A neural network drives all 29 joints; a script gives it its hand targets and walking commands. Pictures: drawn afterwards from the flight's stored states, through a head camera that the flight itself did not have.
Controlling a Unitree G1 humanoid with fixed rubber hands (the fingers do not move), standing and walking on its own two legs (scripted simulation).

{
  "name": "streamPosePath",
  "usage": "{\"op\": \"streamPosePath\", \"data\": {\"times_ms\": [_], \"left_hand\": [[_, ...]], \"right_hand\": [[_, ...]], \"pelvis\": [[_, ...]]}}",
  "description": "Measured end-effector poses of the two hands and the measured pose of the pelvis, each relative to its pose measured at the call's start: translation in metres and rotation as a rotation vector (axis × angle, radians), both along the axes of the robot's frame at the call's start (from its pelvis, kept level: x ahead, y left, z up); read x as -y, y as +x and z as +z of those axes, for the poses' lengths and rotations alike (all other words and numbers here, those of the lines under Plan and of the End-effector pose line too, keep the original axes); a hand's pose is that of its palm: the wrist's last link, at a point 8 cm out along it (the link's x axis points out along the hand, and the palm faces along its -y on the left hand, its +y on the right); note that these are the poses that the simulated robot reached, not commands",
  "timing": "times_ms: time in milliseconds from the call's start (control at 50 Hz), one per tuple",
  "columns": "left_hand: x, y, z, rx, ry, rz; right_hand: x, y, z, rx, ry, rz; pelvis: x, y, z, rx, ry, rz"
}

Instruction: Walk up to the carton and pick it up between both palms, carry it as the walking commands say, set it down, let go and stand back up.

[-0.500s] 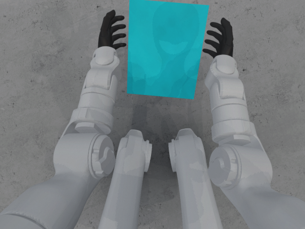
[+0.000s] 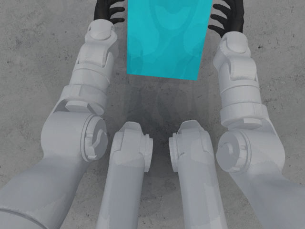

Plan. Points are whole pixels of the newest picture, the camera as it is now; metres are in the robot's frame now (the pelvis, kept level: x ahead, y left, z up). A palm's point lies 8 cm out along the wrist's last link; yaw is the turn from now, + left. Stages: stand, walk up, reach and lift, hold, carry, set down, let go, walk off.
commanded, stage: set down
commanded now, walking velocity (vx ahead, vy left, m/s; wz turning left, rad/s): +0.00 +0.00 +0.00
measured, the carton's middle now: (166, 28) +0.55 -0.03 -0.26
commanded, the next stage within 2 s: none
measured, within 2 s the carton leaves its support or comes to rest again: rests again in 1.74 s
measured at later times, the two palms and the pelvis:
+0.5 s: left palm (108, 22) +0.55 +0.11 -0.19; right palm (223, 33) +0.52 -0.16 -0.19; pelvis +0.01 +0.00 -0.03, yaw +0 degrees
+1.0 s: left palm (106, 22) +0.55 +0.12 -0.19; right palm (223, 30) +0.52 -0.16 -0.20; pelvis +0.01 +0.00 -0.04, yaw +0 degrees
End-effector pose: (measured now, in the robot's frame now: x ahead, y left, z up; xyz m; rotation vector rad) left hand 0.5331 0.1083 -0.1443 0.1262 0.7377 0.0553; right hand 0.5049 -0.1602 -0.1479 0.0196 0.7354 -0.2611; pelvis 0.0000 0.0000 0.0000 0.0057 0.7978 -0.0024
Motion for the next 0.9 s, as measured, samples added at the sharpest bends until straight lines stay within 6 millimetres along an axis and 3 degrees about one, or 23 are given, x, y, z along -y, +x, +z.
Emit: {"op": "streamPosePath", "data": {"times_ms": [220,420,900], "left_hand": [[-0.017,-0.003,-0.036,-0.053,-0.017,0.021],[-0.001,0.013,-0.042,-0.053,-0.033,-0.031],[-0.009,0.014,-0.047,-0.026,-0.058,-0.042]], "right_hand": [[-0.013,0.005,-0.028,-0.049,0.005,0.044],[0.000,0.010,-0.041,-0.048,-0.001,0.060],[0.000,0.017,-0.045,-0.029,0.028,0.093]], "pelvis": [[0.002,0.006,-0.015,0.040,-0.017,0.009],[-0.001,0.010,-0.024,0.064,-0.018,0.017],[0.000,0.005,-0.036,0.117,-0.016,0.015]]}}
